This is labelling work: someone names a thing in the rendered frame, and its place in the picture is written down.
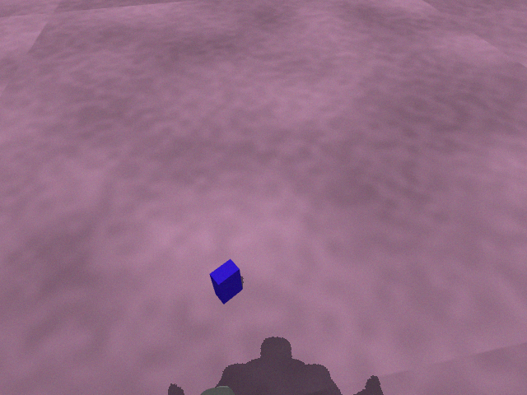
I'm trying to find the carton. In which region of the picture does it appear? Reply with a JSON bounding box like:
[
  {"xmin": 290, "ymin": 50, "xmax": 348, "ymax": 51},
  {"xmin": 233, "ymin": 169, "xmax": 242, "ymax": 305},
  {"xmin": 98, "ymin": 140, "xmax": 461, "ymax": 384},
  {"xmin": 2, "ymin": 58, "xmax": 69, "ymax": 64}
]
[{"xmin": 210, "ymin": 259, "xmax": 243, "ymax": 304}]

